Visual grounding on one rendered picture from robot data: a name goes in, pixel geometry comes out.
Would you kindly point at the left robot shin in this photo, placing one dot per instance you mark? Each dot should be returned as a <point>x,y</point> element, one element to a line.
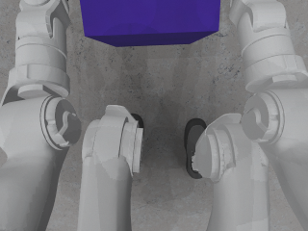
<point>89,137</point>

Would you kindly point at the carton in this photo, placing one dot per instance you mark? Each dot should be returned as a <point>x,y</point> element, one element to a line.
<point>125,23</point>

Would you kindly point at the robot left upper arm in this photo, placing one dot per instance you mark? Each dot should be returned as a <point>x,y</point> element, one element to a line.
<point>35,134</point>

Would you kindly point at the robot right upper arm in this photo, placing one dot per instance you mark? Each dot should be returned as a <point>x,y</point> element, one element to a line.
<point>278,120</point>

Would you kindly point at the right robot shin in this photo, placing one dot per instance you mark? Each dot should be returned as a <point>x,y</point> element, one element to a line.
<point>233,118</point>

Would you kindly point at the robot right forearm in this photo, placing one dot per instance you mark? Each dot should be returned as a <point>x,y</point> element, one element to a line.
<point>265,40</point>

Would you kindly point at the robot left forearm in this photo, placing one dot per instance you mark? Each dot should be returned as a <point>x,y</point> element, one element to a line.
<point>40,51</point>

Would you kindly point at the robot shin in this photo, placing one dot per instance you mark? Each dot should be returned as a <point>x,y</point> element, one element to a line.
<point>89,137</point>
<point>233,118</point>

